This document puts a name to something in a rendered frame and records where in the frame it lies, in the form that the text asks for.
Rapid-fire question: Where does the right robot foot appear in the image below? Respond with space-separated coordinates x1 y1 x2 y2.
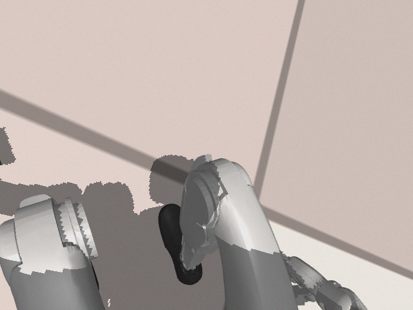
158 203 203 285

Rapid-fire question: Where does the right robot hand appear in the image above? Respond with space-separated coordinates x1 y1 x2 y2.
281 251 328 305

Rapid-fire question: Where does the right robot arm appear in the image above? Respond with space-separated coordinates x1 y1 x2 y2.
316 280 367 310

